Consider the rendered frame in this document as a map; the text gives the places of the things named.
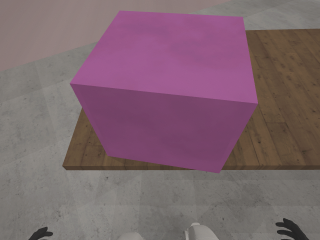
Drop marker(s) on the table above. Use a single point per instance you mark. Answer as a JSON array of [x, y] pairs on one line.
[[283, 133]]

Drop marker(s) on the right robot thigh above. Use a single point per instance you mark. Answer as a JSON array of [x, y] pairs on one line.
[[199, 232]]

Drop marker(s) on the left robot hand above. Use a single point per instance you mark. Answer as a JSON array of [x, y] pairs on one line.
[[42, 232]]

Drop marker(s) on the right robot hand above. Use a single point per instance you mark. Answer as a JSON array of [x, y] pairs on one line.
[[295, 233]]

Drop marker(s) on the carton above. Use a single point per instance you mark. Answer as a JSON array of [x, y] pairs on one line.
[[169, 88]]

